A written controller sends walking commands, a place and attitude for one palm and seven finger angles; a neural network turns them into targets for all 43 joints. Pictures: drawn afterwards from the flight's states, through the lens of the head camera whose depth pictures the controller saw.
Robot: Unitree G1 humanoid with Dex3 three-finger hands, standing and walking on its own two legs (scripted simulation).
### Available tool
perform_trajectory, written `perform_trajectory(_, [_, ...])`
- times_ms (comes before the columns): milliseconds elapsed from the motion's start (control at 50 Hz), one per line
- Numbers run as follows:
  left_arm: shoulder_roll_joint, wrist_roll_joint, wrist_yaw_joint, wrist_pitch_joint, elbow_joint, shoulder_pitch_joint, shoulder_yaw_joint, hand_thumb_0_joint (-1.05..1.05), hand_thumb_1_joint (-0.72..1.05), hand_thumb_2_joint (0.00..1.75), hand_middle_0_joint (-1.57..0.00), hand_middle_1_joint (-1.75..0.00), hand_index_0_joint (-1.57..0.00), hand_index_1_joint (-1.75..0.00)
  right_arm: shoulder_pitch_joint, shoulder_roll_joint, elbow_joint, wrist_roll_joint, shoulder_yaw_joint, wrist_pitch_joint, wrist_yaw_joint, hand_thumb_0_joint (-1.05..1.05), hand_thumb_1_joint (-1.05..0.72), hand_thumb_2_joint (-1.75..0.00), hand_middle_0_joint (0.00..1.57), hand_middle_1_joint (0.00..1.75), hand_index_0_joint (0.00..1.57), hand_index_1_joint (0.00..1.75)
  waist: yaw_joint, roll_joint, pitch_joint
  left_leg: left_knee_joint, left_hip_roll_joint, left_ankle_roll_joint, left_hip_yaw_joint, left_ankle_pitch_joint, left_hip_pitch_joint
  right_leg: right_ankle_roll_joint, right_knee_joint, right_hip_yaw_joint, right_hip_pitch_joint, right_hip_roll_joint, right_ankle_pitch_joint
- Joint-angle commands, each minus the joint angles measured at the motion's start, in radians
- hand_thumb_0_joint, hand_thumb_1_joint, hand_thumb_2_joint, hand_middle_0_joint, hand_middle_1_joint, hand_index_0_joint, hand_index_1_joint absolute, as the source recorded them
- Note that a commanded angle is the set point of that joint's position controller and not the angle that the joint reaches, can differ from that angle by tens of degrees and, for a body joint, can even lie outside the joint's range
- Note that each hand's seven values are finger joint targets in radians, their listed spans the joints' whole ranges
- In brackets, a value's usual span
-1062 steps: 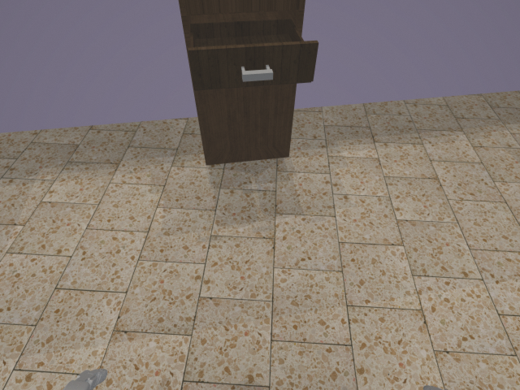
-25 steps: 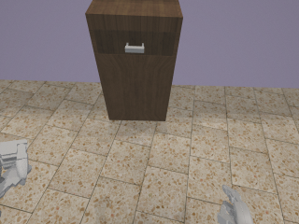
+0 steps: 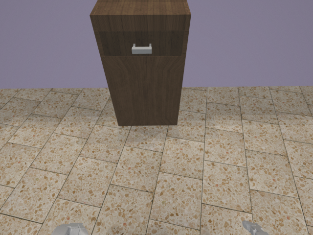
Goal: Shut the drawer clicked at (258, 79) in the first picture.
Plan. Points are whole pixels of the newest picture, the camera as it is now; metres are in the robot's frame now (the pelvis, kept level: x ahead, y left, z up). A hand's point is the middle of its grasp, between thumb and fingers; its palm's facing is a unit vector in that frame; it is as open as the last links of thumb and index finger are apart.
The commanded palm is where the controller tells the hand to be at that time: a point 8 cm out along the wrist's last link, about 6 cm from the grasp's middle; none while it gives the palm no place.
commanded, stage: let the arm hang, fingers relaxed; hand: left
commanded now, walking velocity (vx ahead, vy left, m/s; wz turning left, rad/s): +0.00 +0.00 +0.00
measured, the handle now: (142, 47) +0.98 +0.11 -0.05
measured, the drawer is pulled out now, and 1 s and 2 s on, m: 0.00 0.00 0.00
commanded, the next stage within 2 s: look to check the result in 0.86 s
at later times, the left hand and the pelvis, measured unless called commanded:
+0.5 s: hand out of the picture +0.03 +0.24 -0.15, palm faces -0.01 -0.94 -0.34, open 6.8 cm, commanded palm none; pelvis +0.00 -0.01 +0.01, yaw +0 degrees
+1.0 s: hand out of the picture +0.12 +0.21 -0.14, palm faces -0.03 -0.95 -0.30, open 7.4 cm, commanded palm none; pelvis +0.03 -0.03 +0.02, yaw +0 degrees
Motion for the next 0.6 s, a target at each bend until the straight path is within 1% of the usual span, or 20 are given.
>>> perform_trajectory(0, [0.186, -0.011, 0.014, -0.05, 0.054, -0.016, 0.037, 0.0, 0.9, 0.9, -0.88, -1.04, -0.88, -1.04, -0.024, -0.149, -0.034, -0.006, -0.044, 0.002, -0.015, 0.0, -0.9, -0.9, 0.2, 0.3, 0.2, 0.3, 0.023, 0.042, -0.059, -0.186, 0.113, 0.0, -0.177, 0.003, 0.07, -0.071, -0.162, 0.101, 0.017, -0.058, -0.031])
perform_trajectory(20, [0.187, -0.012, 0.013, -0.051, 0.093, -0.015, 0.035, 0.0, 0.9, 0.9, -0.84, -0.99, -0.84, -0.99, -0.021, -0.148, -0.015, -0.004, -0.045, 0.005, -0.017, 0.0, -0.9, -0.9, 0.2, 0.3, 0.2, 0.3, 0.022, 0.068, -0.066, -0.197, 0.11, -0.003, -0.176, -0.035, 0.079, -0.073, -0.176, 0.106, 0.021, -0.057, -0.048])
perform_trajectory(40, [0.201, -0.011, 0.013, -0.055, 0.124, -0.012, 0.036, 0.0, 0.9, 0.9, -0.8, -0.95, -0.8, -0.95, -0.013, -0.157, -0.005, -0.002, -0.047, 0.007, -0.018, 0.0, -0.9, -0.9, 0.2, 0.3, 0.2, 0.3, 0.024, 0.063, -0.071, -0.194, 0.11, -0.004, -0.176, -0.038, 0.086, -0.075, -0.191, 0.104, 0.032, -0.057, -0.045])
perform_trajectory(60, [0.195, -0.013, 0.012, -0.058, 0.16, -0.016, 0.032, 0.0, 0.9, 0.9, -0.76, -0.91, -0.76, -0.91, -0.005, -0.146, 0.015, 0.0, -0.046, 0.008, -0.02, 0.0, -0.9, -0.9, 0.2, 0.3, 0.2, 0.3, 0.021, 0.066, -0.081, -0.193, 0.106, -0.007, -0.168, -0.044, 0.098, -0.079, -0.208, 0.111, 0.037, -0.064, -0.046])
perform_trajectory(80, [0.19, -0.014, 0.012, -0.06, 0.19, -0.02, 0.03, 0.0, 0.9, 0.9, -0.72, -0.86, -0.72, -0.86, 0.003, -0.14, 0.034, 0.001, -0.046, 0.01, -0.023, 0.0, -0.9, -0.9, 0.2, 0.3, 0.2, 0.3, 0.017, 0.055, -0.082, -0.192, 0.104, -0.011, -0.162, -0.051, 0.117, -0.083, -0.223, 0.114, 0.029, -0.068, -0.055])
perform_trajectory(100, [0.184, -0.016, 0.012, -0.06, 0.218, -0.025, 0.028, 0.0, 0.9, 0.9, -0.68, -0.82, -0.68, -0.82, 0.013, -0.139, 0.051, 0.001, -0.046, 0.012, -0.026, 0.0, -0.9, -0.9, 0.2, 0.3, 0.2, 0.3, 0.013, 0.064, -0.069, -0.197, 0.104, -0.012, -0.162, -0.075, 0.128, -0.085, -0.236, 0.112, 0.01, -0.069, -0.079])
perform_trajectory(120, [0.169, -0.012, 0.013, -0.06, 0.24, -0.02, 0.039, 0.0, 0.9, 0.9, -0.64, -0.78, -0.64, -0.78, 0.021, -0.133, 0.066, -0.002, -0.052, 0.013, -0.029, 0.0, -0.9, -0.9, 0.2, 0.3, 0.2, 0.3, 0.014, 0.081, -0.071, -0.204, 0.107, -0.01, -0.164, -0.094, 0.131, -0.088, -0.248, 0.11, 0.012, -0.068, -0.085])
perform_trajectory(160, [0.181, -0.015, 0.012, -0.061, 0.284, -0.024, 0.033, 0.0, 0.9, 0.9, -0.56, -0.69, -0.56, -0.69, 0.036, -0.138, 0.093, 0.001, -0.053, 0.015, -0.032, 0.0, -0.9, -0.9, 0.2, 0.3, 0.2, 0.3, 0.013, 0.063, -0.065, -0.205, 0.112, -0.011, -0.166, -0.081, 0.141, -0.087, -0.262, 0.105, 0.018, -0.07, -0.074])
perform_trajectory(220, [0.182, -0.017, 0.011, -0.059, 0.335, -0.038, 0.03, 0.0, 0.9, 0.9, -0.44, -0.56, -0.44, -0.56, 0.051, -0.146, 0.13, 0.001, -0.056, 0.018, -0.035, 0.0, -0.9, -0.9, 0.2, 0.3, 0.2, 0.3, 0.012, 0.047, -0.019, -0.23, 0.118, -0.012, -0.175, -0.121, 0.128, -0.089, -0.28, 0.098, 0.002, -0.066, -0.104])
perform_trajectory(260, [0.184, -0.017, 0.01, -0.061, 0.364, -0.038, 0.028, 0.0, 0.9, 0.9, -0.36, -0.47, -0.36, -0.47, 0.055, -0.15, 0.151, 0.002, -0.058, 0.015, -0.037, 0.0, -0.9, -0.9, 0.2, 0.3, 0.2, 0.3, 0.016, 0.005, -0.016, -0.238, 0.125, -0.009, -0.177, -0.093, 0.136, -0.088, -0.283, 0.092, 0.012, -0.067, -0.079])
perform_trajectory(300, [0.188, -0.018, 0.01, -0.06, 0.383, -0.046, 0.029, 0.0, 0.9, 0.9, -0.28, -0.39, -0.28, -0.39, 0.058, -0.159, 0.166, 0.001, -0.059, 0.014, -0.038, 0.0, -0.9, -0.9, 0.2, 0.3, 0.2, 0.3, 0.016, 0.0, -0.003, -0.252, 0.128, -0.008, -0.185, -0.105, 0.136, -0.087, -0.283, 0.091, 0.009, -0.063, -0.085])
perform_trajectory(340, [0.194, -0.017, 0.011, -0.061, 0.398, -0.047, 0.029, 0.0, 0.9, 0.9, -0.2, -0.3, -0.2, -0.3, 0.052, -0.166, 0.177, 0.002, -0.06, 0.011, -0.038, 0.0, -0.9, -0.9, 0.2, 0.3, 0.2, 0.3, 0.021, -0.004, -0.012, -0.262, 0.133, -0.005, -0.187, -0.09, 0.143, -0.085, -0.28, 0.088, 0.023, -0.063, -0.062])
perform_trajectory(380, [0.198, -0.017, 0.011, -0.061, 0.406, -0.065, 0.029, 0.0, 0.9, 0.9, -0.2, -0.3, -0.2, -0.3, 0.047, -0.163, 0.188, 0.001, -0.059, 0.011, -0.037, 0.0, -0.9, -0.9, 0.2, 0.3, 0.2, 0.3, 0.02, -0.028, 0.004, -0.268, 0.132, -0.008, -0.181, -0.088, 0.137, -0.083, -0.287, 0.089, 0.024, -0.067, -0.066])
perform_trajectory(400, [0.201, -0.018, 0.011, -0.062, 0.41, -0.069, 0.03, 0.0, 0.9, 0.9, -0.2, -0.3, -0.2, -0.3, 0.045, -0.169, 0.191, 0.0, -0.059, 0.01, -0.037, 0.0, -0.9, -0.9, 0.2, 0.3, 0.2, 0.3, 0.02, -0.029, -0.01, -0.27, 0.133, -0.008, -0.182, -0.08, 0.147, -0.082, -0.285, 0.089, 0.029, -0.067, -0.059])
perform_trajectory(420, [0.204, -0.017, 0.011, -0.062, 0.413, -0.079, 0.03, 0.0, 0.9, 0.9, -0.2, -0.3, -0.2, -0.3, 0.039, -0.17, 0.196, 0.0, -0.059, 0.009, -0.036, 0.0, -0.9, -0.9, 0.2, 0.3, 0.2, 0.3, 0.02, -0.033, -0.003, -0.273, 0.134, -0.008, -0.181, -0.074, 0.147, -0.081, -0.284, 0.086, 0.028, -0.067, -0.052])
perform_trajectory(440, [0.207, -0.017, 0.011, -0.064, 0.413, -0.075, 0.03, 0.0, 0.9, 0.9, -0.2, -0.3, -0.2, -0.3, 0.036, -0.174, 0.196, 0.001, -0.059, 0.008, -0.036, 0.0, -0.9, -0.9, 0.2, 0.3, 0.2, 0.3, 0.023, -0.035, -0.02, -0.267, 0.133, -0.007, -0.182, -0.046, 0.157, -0.081, -0.283, 0.09, 0.04, -0.067, -0.035])
perform_trajectory(520, [0.212, -0.018, 0.013, -0.068, 0.414, -0.112, 0.031, 0.0, 0.9, 0.9, -0.2, -0.3, -0.2, -0.3, 0.017, -0.172, 0.21, 0.001, -0.057, 0.002, -0.034, 0.0, -0.9, -0.9, 0.2, 0.3, 0.2, 0.3, 0.02, -0.054, -0.029, -0.263, 0.137, -0.009, -0.169, 0.041, 0.182, -0.074, -0.285, 0.086, 0.055, -0.075, 0.022])
perform_trajectory(540, [0.217, -0.017, 0.013, -0.07, 0.412, -0.111, 0.03, 0.0, 0.9, 0.9, -0.2, -0.3, -0.2, -0.3, 0.012, -0.176, 0.209, 0.002, -0.056, 0.001, -0.034, 0.0, -0.9, -0.9, 0.2, 0.3, 0.2, 0.3, 0.022, -0.045, -0.04, -0.255, 0.136, -0.01, -0.162, 0.077, 0.188, -0.073, -0.284, 0.089, 0.065, -0.078, 0.048])
perform_trajectory(560, [0.217, -0.018, 0.014, -0.071, 0.412, -0.124, 0.032, 0.0, 0.9, 0.9, -0.2, -0.3, -0.2, -0.3, 0.008, -0.171, 0.214, 0.001, -0.054, -0.001, -0.033, 0.0, -0.9, -0.9, 0.2, 0.3, 0.2, 0.3, 0.019, -0.055, -0.04, -0.257, 0.137, -0.011, -0.161, 0.101, 0.191, -0.072, -0.283, 0.086, 0.074, -0.079, 0.064])
perform_trajectory(580, [0.215, -0.018, 0.014, -0.072, 0.411, -0.129, 0.032, 0.0, 0.9, 0.9, -0.2, -0.3, -0.2, -0.3, 0.001, -0.173, 0.215, 0.001, -0.054, -0.003, -0.034, 0.0, -0.9, -0.9, 0.2, 0.3, 0.2, 0.3, 0.021, -0.044, -0.047, -0.257, 0.139, -0.01, -0.161, 0.119, 0.2, -0.07, -0.281, 0.085, 0.08, -0.08, 0.081])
